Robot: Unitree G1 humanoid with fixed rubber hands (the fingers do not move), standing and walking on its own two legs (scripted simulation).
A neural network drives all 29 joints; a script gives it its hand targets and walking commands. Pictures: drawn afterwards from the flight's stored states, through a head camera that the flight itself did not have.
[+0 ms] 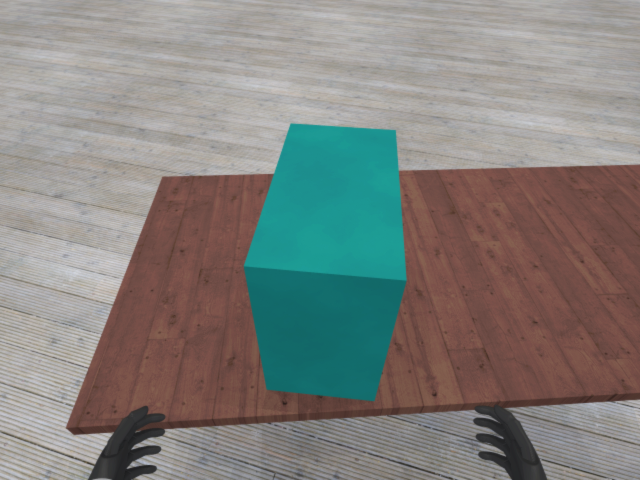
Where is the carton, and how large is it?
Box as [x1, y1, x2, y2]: [244, 123, 406, 400]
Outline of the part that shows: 291,123 244,264 244,270 266,388 274,390 374,400 406,280 395,130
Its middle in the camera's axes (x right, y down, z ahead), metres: +0.02 +0.02 +0.59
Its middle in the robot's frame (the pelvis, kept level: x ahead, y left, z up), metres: +0.44 +0.01 +0.04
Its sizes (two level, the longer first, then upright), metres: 0.301 0.163 0.280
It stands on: a table, 0.68 m high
